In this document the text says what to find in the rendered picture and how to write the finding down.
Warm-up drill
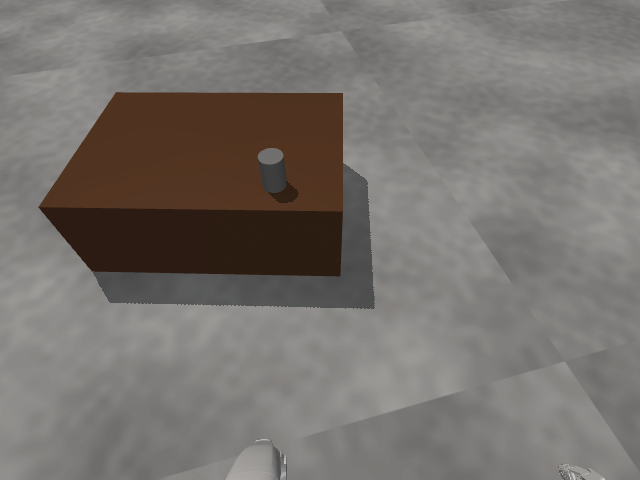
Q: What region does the can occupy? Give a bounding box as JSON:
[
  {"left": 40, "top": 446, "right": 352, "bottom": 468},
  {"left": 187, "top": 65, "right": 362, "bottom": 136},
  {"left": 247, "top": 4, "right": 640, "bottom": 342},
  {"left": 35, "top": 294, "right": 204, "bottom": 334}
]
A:
[{"left": 258, "top": 148, "right": 287, "bottom": 193}]

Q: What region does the right robot hand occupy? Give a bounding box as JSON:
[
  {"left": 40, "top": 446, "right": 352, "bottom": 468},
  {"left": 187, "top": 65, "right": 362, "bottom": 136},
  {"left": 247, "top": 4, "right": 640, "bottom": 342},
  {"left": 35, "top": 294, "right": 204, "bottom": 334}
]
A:
[{"left": 558, "top": 464, "right": 605, "bottom": 480}]

